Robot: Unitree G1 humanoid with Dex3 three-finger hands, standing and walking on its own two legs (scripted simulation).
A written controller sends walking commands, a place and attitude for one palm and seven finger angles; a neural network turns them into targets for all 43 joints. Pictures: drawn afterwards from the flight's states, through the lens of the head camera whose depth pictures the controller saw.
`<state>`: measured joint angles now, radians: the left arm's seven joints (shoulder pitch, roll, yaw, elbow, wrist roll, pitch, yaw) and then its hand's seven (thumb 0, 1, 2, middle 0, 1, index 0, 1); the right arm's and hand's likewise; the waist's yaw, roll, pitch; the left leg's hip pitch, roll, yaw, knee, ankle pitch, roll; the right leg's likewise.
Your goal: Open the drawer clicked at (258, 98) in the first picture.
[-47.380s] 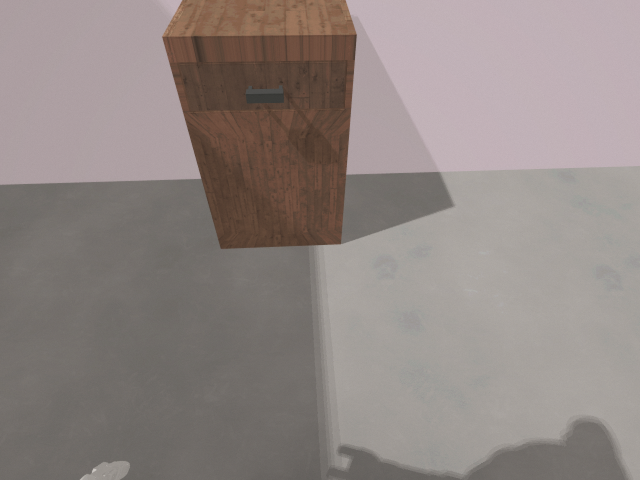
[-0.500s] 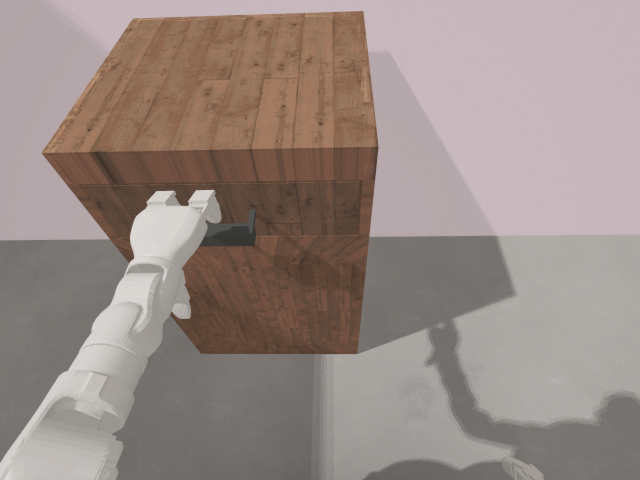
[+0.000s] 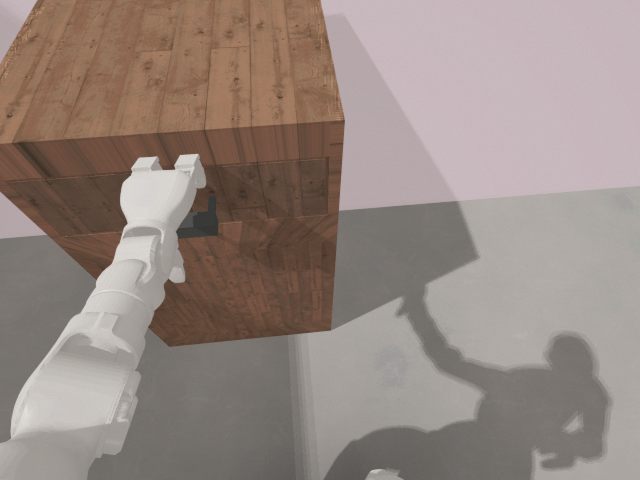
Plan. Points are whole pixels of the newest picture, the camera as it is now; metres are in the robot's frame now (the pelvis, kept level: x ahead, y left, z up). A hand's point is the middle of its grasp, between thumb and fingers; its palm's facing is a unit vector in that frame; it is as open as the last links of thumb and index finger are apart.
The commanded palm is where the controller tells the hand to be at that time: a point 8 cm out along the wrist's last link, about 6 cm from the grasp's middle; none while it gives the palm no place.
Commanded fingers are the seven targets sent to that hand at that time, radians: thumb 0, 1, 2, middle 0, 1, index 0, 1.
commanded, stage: move the hooked fingers above the handle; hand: left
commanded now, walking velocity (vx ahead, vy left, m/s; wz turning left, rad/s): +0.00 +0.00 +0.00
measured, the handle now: (183, 214) +0.51 +0.20 -0.04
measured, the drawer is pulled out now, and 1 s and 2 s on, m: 0.00 0.00 0.00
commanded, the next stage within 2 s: lower the fingers behind the handle in 0.78 s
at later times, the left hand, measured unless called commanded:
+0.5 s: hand (172, 220) +0.46 +0.20 +0.02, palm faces -0.03 -0.02 -1.00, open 13.8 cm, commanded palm +0.44 +0.20 +0.08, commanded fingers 0.00 -0.50 0.30 -0.30 -1.20 -0.30 -1.20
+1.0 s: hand (164, 227) +0.45 +0.21 +0.02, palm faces -0.05 -0.02 -1.00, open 13.8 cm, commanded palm +0.43 +0.21 +0.07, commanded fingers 0.00 -0.50 0.30 -0.30 -1.20 -0.30 -1.20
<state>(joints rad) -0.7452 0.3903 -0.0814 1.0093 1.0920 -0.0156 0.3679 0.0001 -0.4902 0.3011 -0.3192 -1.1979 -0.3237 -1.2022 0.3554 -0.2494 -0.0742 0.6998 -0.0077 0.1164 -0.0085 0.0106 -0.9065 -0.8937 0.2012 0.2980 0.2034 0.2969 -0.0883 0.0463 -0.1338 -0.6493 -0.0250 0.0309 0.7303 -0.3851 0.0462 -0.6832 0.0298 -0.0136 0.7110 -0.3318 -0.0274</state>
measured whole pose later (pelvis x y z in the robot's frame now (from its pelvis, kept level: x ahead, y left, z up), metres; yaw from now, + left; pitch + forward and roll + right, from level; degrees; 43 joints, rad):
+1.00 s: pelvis +0.01 -0.01 +0.00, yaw +0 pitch +17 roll -1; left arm -0.69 0.39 -0.09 0.97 1.08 -0.02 0.36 0.00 -0.49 0.30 -0.32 -1.20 -0.32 -1.20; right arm 0.32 -0.24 -0.07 0.69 -0.01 0.12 -0.01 0.01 -0.91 -0.89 0.20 0.30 0.20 0.30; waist -0.06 0.05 -0.14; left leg -0.62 -0.02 0.02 0.71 -0.39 0.04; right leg -0.65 0.03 -0.02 0.69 -0.34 -0.03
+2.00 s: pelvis -0.01 +0.00 -0.03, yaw -1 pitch +22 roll -1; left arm -0.73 0.37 -0.07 1.07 1.12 0.01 0.49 0.00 -0.49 0.30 -0.27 -1.18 -0.27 -1.19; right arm 0.33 -0.24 -0.07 0.70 -0.03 0.10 0.01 0.01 -0.91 -0.89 0.20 0.30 0.20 0.30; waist -0.09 0.05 -0.19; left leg -0.85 -0.01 0.03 0.92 -0.45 0.05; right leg -0.88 0.04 -0.02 0.88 -0.39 -0.03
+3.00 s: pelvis -0.03 +0.00 -0.03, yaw -1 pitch +23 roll -2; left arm -0.78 0.39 -0.08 1.09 1.10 0.02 0.48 0.00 0.21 0.60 -0.26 -1.24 -0.28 -1.24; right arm 0.33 -0.25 -0.04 0.69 -0.02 0.10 -0.01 0.01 -0.91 -0.89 0.20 0.30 0.20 0.30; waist -0.11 0.05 -0.18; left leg -0.92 -0.01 0.03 0.97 -0.46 0.05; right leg -0.94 0.04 -0.02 0.92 -0.38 -0.02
